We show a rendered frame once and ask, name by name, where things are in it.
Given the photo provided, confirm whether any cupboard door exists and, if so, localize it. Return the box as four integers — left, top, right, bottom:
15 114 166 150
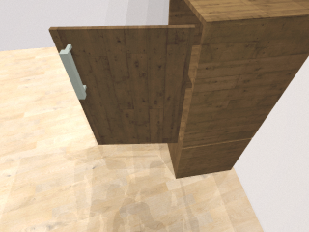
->
48 24 196 145

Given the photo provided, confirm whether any handle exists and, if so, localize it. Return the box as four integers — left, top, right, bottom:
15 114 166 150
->
59 44 87 100

